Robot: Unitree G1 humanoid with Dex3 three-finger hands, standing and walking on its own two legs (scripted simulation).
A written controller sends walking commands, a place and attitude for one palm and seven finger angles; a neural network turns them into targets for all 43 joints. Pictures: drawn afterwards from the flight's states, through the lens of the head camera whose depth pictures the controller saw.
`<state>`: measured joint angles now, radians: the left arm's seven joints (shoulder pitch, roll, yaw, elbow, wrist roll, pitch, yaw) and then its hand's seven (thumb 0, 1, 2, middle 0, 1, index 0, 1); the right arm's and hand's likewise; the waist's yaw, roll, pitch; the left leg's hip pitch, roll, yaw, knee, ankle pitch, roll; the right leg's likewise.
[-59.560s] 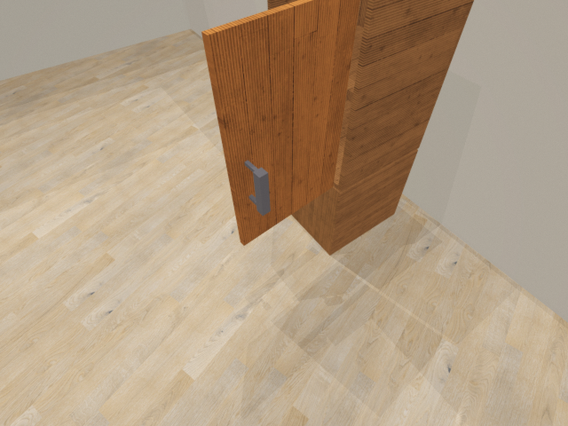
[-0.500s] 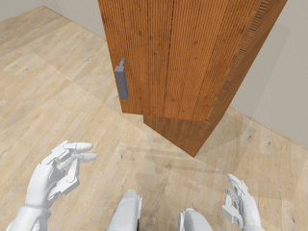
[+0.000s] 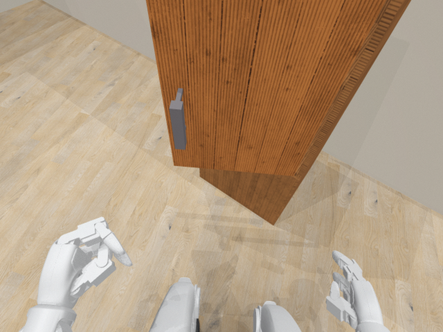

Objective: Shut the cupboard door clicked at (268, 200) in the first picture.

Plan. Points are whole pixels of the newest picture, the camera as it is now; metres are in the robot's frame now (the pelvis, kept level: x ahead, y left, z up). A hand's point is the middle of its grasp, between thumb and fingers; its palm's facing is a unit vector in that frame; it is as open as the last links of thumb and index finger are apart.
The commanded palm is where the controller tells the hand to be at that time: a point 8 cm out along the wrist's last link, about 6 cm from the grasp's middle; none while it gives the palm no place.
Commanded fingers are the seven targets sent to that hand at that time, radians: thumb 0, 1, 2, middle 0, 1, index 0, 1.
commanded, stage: raise the hand and make a fist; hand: left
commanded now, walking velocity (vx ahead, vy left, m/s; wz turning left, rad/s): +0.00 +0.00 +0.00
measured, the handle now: (180, 119) +0.54 +0.14 +0.01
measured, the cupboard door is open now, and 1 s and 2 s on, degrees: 32 32 32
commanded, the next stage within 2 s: bring the fist close to the handle in 0.80 s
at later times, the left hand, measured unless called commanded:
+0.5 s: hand (114, 260) +0.22 +0.19 +0.05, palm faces +0.00 -1.00 -0.04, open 3.1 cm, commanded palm +0.20 +0.23 +0.05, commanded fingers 0.00 0.90 0.90 -1.30 -1.50 -1.30 -1.50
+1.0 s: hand (123, 254) +0.23 +0.17 +0.05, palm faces +0.01 -1.00 -0.03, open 3.1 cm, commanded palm +0.22 +0.22 +0.05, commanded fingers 0.00 0.90 0.90 -1.30 -1.50 -1.30 -1.50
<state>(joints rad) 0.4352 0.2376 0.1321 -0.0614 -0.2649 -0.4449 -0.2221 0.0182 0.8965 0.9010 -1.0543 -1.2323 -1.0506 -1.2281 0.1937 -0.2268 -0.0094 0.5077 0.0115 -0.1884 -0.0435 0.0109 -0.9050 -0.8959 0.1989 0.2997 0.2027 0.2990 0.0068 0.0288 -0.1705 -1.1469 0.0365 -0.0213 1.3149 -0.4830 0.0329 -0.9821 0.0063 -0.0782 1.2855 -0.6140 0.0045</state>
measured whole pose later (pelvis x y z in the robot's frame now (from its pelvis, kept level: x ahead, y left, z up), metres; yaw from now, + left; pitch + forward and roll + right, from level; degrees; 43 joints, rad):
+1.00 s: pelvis +0.00 -0.01 +0.00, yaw +0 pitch +18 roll -4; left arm 0.37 0.24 0.13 0.00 -0.27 -0.43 -0.23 0.02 0.90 0.90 -1.30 -1.50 -1.30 -1.50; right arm 0.22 -0.23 0.02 0.49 0.01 -0.15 -0.04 0.01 -0.90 -0.90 0.20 0.30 0.20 0.30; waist 0.01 0.04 -0.19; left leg -1.15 0.04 -0.04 1.33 -0.49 0.01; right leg -0.99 0.02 -0.09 1.30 -0.63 -0.02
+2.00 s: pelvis +0.00 -0.02 -0.02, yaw -1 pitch +24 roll -2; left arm -0.54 0.20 0.19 0.84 -0.09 -0.54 0.00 0.02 0.90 0.90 -1.30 -1.50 -1.30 -1.50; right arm 0.27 -0.24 -0.01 0.63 -0.03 0.00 0.02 0.01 -0.91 -0.90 0.20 0.30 0.20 0.30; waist -0.10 0.04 -0.19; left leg -1.28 0.06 0.00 1.34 -0.48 0.00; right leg -1.16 0.02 -0.05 1.36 -0.63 -0.02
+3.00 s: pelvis +0.00 -0.01 -0.03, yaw -2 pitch +27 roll -4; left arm -0.84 0.35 0.22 1.13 -0.09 -0.54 -0.17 0.02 0.90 0.90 -1.34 -1.50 -1.31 -1.50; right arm 0.31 -0.25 0.00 0.67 -0.02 0.05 0.02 0.00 -0.91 -0.90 0.20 0.30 0.20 0.30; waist -0.14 0.05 -0.18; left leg -1.38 0.05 -0.02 1.39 -0.48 0.02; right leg -1.23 0.02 -0.06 1.39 -0.62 -0.01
